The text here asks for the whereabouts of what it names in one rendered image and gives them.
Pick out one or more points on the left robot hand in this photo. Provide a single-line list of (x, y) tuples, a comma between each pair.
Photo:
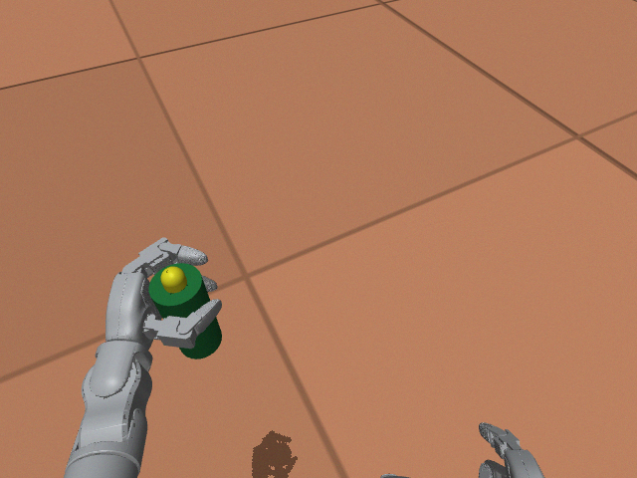
[(131, 313)]

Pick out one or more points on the bottle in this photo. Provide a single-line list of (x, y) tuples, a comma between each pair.
[(178, 290)]

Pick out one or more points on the left robot arm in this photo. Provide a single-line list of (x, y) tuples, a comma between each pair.
[(112, 434)]

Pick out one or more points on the right robot hand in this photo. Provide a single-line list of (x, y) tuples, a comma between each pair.
[(519, 463)]

